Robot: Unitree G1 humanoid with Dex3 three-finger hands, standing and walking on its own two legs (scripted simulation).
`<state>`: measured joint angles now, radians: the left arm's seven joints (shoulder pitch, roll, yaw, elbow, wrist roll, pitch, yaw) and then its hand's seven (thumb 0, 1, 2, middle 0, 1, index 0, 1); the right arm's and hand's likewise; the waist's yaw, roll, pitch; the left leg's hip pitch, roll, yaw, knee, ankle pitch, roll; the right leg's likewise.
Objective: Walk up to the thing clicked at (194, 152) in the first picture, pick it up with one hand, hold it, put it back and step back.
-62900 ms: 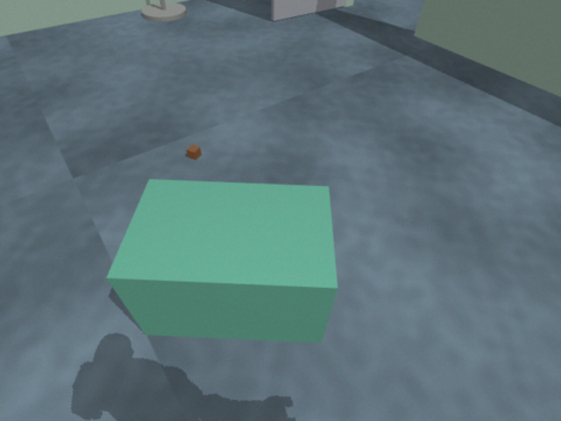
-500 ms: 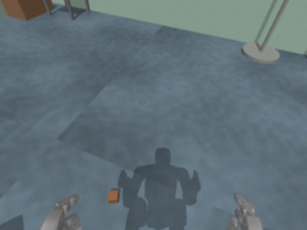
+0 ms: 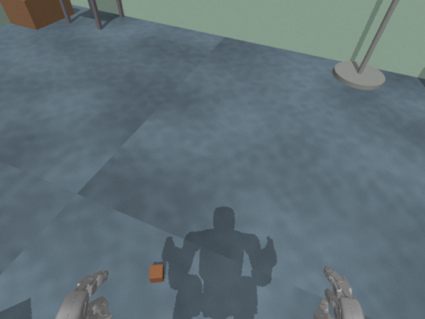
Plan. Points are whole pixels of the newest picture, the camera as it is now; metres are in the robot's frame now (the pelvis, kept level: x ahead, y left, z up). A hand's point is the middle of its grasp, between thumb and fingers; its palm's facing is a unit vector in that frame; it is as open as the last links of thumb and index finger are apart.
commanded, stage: stand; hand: left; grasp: from above
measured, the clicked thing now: (156, 273) +0.45 +0.21 -0.69
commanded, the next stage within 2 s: none
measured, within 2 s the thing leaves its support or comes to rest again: neither
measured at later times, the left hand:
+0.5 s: hand out of the picture +0.06 +0.25 -0.11, palm faces +0.04 -0.95 -0.32, open 7.4 cm
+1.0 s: hand out of the picture +0.02 +0.24 -0.10, palm faces +0.04 -0.94 -0.33, open 7.4 cm
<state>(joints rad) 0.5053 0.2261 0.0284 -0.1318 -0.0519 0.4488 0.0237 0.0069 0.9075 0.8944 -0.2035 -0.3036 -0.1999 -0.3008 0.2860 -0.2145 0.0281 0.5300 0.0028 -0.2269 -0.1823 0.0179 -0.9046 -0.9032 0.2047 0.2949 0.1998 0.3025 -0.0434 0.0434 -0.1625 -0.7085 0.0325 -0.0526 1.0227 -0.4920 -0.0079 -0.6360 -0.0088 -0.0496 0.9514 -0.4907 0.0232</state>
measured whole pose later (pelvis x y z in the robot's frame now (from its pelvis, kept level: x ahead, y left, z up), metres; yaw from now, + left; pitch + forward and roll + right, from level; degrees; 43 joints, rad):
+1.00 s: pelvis -0.02 +0.00 +0.07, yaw +1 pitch -5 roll +0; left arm 0.18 0.29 0.03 1.11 0.03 0.00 0.03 0.00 0.91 0.89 -0.21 -0.30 -0.20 -0.30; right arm 0.15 -0.29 -0.04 1.11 -0.03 0.00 -0.02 0.01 -0.91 -0.90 0.20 0.29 0.20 0.30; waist 0.01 0.01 0.07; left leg -0.14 -0.01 -0.02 0.40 -0.18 0.01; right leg -0.09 -0.05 -0.04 0.38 -0.20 0.04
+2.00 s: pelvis +0.00 -0.01 +0.07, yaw +0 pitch -3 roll +0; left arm 0.11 0.31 0.03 1.14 0.02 0.00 0.01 0.00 0.91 0.89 -0.21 -0.30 -0.20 -0.30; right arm 0.11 -0.32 -0.01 1.14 -0.02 -0.01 -0.01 0.01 -0.91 -0.90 0.20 0.29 0.20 0.30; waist 0.00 0.01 0.06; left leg -0.11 0.01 -0.02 0.33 -0.17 -0.02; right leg -0.07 -0.03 -0.03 0.32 -0.20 0.02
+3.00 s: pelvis -0.06 +0.04 +0.05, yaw +1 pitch -1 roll -1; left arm -0.02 0.41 0.07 0.91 0.01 0.07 0.04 0.00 0.91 0.89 -0.20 -0.30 -0.20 -0.30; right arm 0.13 -0.36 -0.05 0.97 -0.03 0.03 0.00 0.01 -0.91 -0.90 0.20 0.29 0.20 0.30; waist -0.03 -0.06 0.22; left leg -0.28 -0.04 -0.01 0.63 -0.33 0.06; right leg -0.43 0.06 0.14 0.95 -0.54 -0.02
